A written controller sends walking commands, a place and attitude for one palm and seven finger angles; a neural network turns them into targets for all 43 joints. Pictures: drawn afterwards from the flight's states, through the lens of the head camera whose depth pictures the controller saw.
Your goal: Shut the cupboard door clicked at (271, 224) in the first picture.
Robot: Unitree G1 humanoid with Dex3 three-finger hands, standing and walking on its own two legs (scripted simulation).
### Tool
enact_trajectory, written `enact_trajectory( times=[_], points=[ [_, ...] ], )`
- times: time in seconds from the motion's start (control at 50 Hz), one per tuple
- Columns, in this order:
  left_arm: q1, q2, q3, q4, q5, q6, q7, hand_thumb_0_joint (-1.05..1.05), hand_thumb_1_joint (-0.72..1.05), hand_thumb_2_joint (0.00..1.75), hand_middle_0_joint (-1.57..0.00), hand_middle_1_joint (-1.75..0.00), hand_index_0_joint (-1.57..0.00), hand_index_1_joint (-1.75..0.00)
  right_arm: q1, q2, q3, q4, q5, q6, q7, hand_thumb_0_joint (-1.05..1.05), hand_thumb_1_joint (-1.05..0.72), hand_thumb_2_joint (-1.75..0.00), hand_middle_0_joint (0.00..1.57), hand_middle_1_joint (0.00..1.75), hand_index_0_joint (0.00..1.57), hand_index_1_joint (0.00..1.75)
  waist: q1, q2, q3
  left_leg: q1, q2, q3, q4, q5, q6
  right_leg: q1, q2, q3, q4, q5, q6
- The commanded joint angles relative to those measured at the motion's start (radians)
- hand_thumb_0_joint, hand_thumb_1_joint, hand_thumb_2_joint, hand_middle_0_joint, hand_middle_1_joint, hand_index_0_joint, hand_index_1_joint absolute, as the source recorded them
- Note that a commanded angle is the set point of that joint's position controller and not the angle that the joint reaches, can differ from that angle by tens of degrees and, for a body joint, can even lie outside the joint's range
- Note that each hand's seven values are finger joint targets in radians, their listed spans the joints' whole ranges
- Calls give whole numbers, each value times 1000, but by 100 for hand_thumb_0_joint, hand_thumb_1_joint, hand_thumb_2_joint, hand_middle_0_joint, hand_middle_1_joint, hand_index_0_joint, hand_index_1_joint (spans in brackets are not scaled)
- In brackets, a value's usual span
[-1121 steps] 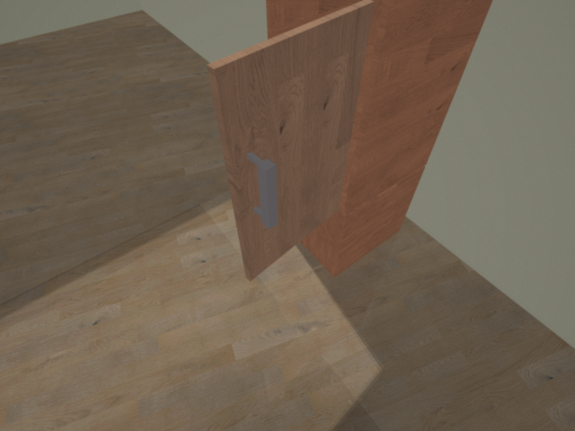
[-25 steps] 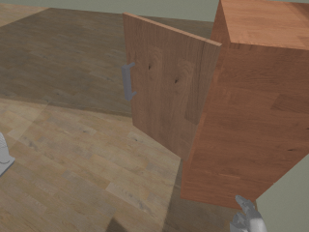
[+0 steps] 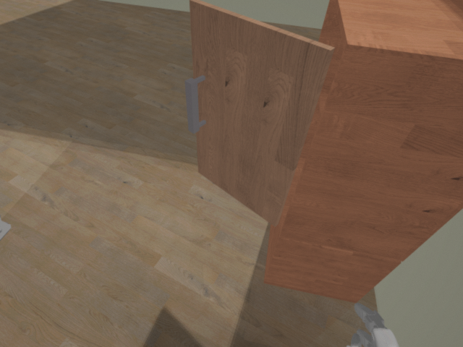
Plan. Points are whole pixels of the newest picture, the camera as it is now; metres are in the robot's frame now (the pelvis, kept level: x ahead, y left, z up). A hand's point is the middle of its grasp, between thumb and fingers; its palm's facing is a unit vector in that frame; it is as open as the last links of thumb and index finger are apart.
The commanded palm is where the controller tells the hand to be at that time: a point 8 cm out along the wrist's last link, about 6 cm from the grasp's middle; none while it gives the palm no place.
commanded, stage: step back with the hand held close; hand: left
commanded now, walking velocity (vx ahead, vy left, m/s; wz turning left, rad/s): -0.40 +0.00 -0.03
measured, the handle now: (197, 104) +0.74 +0.13 +0.01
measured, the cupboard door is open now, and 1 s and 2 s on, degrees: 61 61 61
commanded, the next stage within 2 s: stop stepping back and stand still in 0.92 s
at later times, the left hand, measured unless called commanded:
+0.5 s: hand out of the picture +0.15 +0.28 +0.21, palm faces +0.55 -0.74 -0.39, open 7.4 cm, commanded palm +0.11 +0.29 +0.20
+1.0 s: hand out of the picture +0.05 +0.24 +0.17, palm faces +0.32 -0.84 -0.45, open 7.4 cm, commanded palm -0.02 +0.27 +0.20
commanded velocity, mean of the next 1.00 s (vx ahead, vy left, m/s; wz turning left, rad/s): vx -0.40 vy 0.00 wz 0.01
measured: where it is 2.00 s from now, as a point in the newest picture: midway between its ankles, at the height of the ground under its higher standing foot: outside the picture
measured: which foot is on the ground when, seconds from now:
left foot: down 0.00-0.66, up 0.68-0.78, down 0.80-1.00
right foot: down 0.00-0.28, up 0.30-0.56, down 0.58-0.88, up 0.90-1.00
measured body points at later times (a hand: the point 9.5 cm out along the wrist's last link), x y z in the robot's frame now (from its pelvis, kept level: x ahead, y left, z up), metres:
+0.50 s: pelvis -0.04 +0.00 +0.02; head -0.03 +0.03 +0.47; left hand +0.12 +0.32 +0.23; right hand +0.13 -0.23 -0.06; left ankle +0.04 +0.09 -0.72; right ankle -0.15 -0.14 -0.68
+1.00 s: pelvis -0.18 -0.02 +0.03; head -0.17 +0.00 +0.48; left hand +0.03 +0.28 +0.20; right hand -0.06 -0.29 -0.05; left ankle -0.09 +0.08 -0.72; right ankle -0.21 -0.13 -0.69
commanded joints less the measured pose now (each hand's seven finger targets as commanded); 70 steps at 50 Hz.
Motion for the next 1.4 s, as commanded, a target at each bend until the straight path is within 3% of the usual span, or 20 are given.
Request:
enact_trajectory(
  times=[0.0,0.12,0.18,0.24,0.28,0.32,0.38,0.52,0.64,0.72,0.76,0.8,0.84,0.92,1.04,1.06,1.12,1.2,1.32,1.38],
  points=[
    [-47,124,75,-151,-4,-46,0,0,90,90,-20,-30,-20,-30,-122,-146,-55,-157,0,-57,-7,0,-90,-90,20,30,20,30,14,101,-40,-498,190,-181,-355,-273,59,465,-12,87,137,181,-29],
    [-65,155,62,-210,-7,-37,5,0,90,90,-20,-30,-20,-30,-115,-109,-56,-139,-5,-40,18,0,-90,-90,20,30,20,30,13,-138,-92,-231,46,-79,-28,-232,-10,162,-234,372,-249,-176,-135],
    [-29,195,87,-284,-16,-41,26,0,90,90,-20,-30,-20,-30,-118,-83,-47,-126,-5,-21,31,0,-90,-90,20,30,20,30,2,-146,-181,-43,29,-59,53,-130,-32,95,-297,316,-305,-141,-170],
    [53,205,120,-354,-29,-53,31,0,90,90,-20,-30,-20,-30,-120,-110,-51,-146,-3,-22,14,0,-90,-90,20,30,20,30,-5,76,-200,2,125,-169,-268,-60,23,74,-115,120,-81,-86,-65],
    [42,190,151,-363,-15,-65,30,0,90,90,-20,-30,-20,-30,-163,-118,-54,-152,-17,-55,-7,0,-90,-90,20,30,20,30,7,400,-180,-300,374,-369,-509,-134,116,292,66,-16,356,-141,2],
    [-1,182,156,-321,-16,-68,26,0,90,90,-20,-30,-20,-30,-139,-117,-71,-116,-19,-81,-6,0,-90,-90,20,30,20,30,0,316,-127,-409,418,-350,-569,-267,136,316,91,40,576,-238,-5],
    [-9,105,72,-235,-36,-59,17,0,90,90,-20,-30,-20,-30,-118,-103,-72,-78,-18,-109,1,0,-90,-90,20,30,20,30,17,180,-77,-46,321,-224,-404,145,77,85,55,-14,226,-330,-12],
    [-148,92,-55,-204,-40,-45,-14,0,90,90,-20,-30,-20,-30,-123,-117,-53,1,-26,-136,18,0,-90,-90,20,30,20,30,24,244,-222,402,299,-168,-286,739,19,120,35,-27,-304,-60,-7],
    [45,270,139,-363,-76,-56,-22,0,90,90,-20,-30,-20,-30,-180,-61,-44,-142,12,-70,5,0,-90,-90,20,30,20,30,29,-143,-326,248,77,68,-105,286,-71,223,-152,65,-247,576,-12],
    [181,269,174,-272,-66,-35,-16,0,90,90,-20,-30,-20,-30,-210,-47,-12,-146,0,-35,-10,0,-90,-90,20,30,20,30,20,-51,-169,-47,66,-57,14,-3,-80,212,-273,175,-238,514,-141],
    [96,222,126,-196,-58,-25,-12,0,90,90,-20,-30,-20,-30,-197,-73,-8,-125,-10,-22,-22,0,-90,-90,20,30,20,30,-4,19,-64,-50,75,-70,-188,197,-86,217,-203,117,-184,541,-114],
    [45,205,87,-122,-49,-24,-12,0,90,90,-20,-30,-20,-30,-137,-114,-30,-104,-5,-17,-32,0,-90,-90,20,30,20,30,-12,107,-83,101,145,-114,-360,780,-62,224,-17,11,-89,467,-23],
    [76,194,67,-89,-72,-4,-13,0,90,90,-20,-30,-20,-30,-115,-115,-49,-101,-8,-22,-21,0,-90,-90,20,30,20,30,5,210,-190,299,256,-227,-356,1028,-18,109,49,-8,-20,-31,-10],
    [76,114,-9,-182,-69,7,-14,0,90,90,-20,-30,-20,-30,-137,-133,-54,-104,-7,-63,-2,0,-90,-90,20,30,20,30,32,243,-151,1,303,-270,-518,238,81,234,57,13,109,-284,-21],
    [63,208,60,-347,-38,9,0,0,90,90,-20,-30,-20,-30,-172,-142,-44,-133,-16,-95,-5,0,-90,-90,20,30,20,30,23,268,-141,-215,158,-161,-537,-311,8,484,74,-64,-152,-224,-36],
    [59,269,119,-346,-24,10,6,0,90,90,-20,-30,-20,-30,-159,-140,-47,-127,-26,-95,-5,0,-90,-90,20,30,20,30,17,244,-137,-233,99,-107,-443,-343,-13,471,28,-15,-229,-305,-60],
    [12,235,97,-271,-44,29,33,0,90,90,-20,-30,-20,-30,-105,-110,-51,-73,-15,-76,-3,0,-90,-90,20,30,20,30,18,-109,-55,-50,-20,-84,344,-53,-92,-85,-384,453,-548,-610,-234],
    [-32,153,34,-68,-44,39,31,0,90,90,-20,-30,-20,-30,-106,-96,-24,-55,-10,-69,-11,0,-90,-90,20,30,20,30,-15,-25,-38,-100,69,-63,195,16,-69,83,-255,202,-417,-345,-158],
    [-128,91,-74,22,-19,49,31,0,90,90,-20,-30,-20,-30,-99,-116,-38,-55,0,-103,-16,0,-90,-90,20,30,20,30,10,-124,9,107,25,64,-276,-77,-3,130,-184,166,-343,-409,-111],
    [-98,135,-32,-138,-26,31,36,0,90,90,-20,-30,-20,-30,-101,-142,-49,-91,4,-108,-14,0,-90,-90,20,30,20,30,7,9,-114,237,140,-75,-354,104,41,192,-75,51,-97,-101,-54]
  ],
)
